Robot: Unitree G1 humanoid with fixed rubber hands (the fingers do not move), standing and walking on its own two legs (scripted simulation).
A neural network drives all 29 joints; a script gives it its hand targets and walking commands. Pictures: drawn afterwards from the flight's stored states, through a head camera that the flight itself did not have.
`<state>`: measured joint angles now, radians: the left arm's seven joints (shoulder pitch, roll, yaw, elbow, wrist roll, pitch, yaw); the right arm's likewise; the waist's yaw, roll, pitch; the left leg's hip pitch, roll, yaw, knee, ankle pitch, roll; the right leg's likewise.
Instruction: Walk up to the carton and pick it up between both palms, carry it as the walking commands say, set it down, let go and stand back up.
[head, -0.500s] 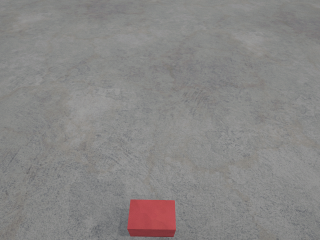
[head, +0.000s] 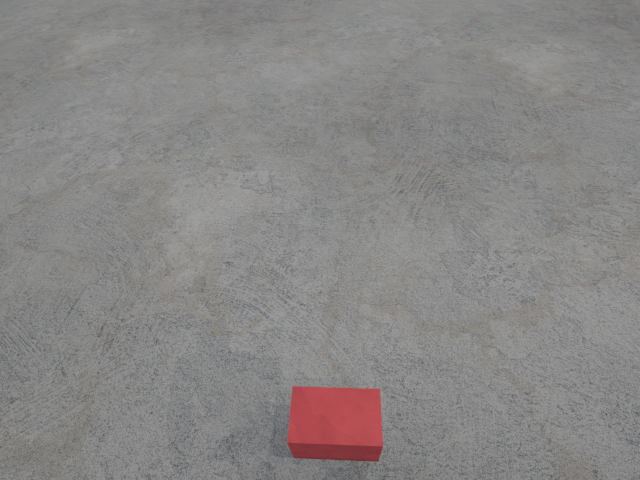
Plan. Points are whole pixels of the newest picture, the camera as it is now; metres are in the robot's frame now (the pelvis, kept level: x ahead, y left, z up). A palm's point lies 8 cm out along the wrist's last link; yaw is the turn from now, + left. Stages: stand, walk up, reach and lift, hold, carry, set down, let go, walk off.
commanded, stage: walk up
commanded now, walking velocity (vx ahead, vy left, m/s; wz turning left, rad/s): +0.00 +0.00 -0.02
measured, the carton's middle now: (335, 424) +0.39 +0.02 -0.69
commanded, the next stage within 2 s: stand in 0.20 s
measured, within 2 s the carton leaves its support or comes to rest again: neither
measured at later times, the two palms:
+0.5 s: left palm out of the picture +0.00 +0.23 -0.14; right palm out of the picture -0.03 -0.20 -0.15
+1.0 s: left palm out of the picture +0.00 +0.24 -0.14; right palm out of the picture +0.00 -0.19 -0.14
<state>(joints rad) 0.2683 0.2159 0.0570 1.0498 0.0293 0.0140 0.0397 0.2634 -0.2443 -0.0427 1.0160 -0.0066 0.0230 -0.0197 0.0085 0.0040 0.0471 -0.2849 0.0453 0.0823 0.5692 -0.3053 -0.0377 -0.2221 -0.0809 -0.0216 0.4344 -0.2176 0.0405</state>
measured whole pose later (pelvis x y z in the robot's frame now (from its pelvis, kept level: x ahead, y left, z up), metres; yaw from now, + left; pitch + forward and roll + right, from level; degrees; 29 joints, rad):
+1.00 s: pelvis +0.02 +0.02 +0.00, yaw -1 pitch -2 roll +0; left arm 0.29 0.14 0.01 1.16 0.01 -0.02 0.05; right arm 0.30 -0.14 -0.02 1.13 -0.01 -0.02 -0.04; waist 0.01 0.00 0.06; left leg -0.11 0.03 0.10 0.34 -0.19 0.00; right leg -0.07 -0.01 -0.05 0.33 -0.22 0.00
